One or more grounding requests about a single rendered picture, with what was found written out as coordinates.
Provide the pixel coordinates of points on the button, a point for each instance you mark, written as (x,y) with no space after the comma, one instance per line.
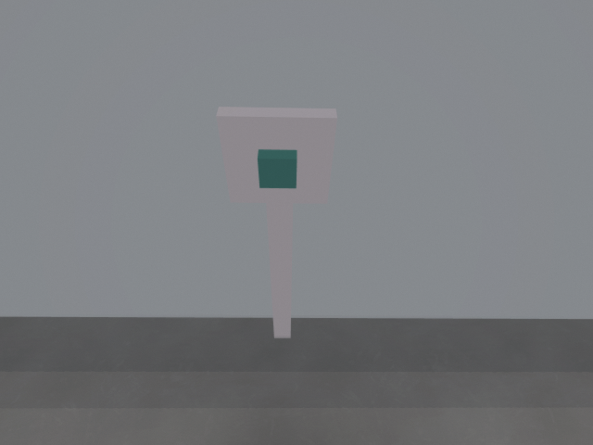
(277,168)

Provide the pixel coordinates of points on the panel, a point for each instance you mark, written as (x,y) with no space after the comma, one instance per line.
(309,131)

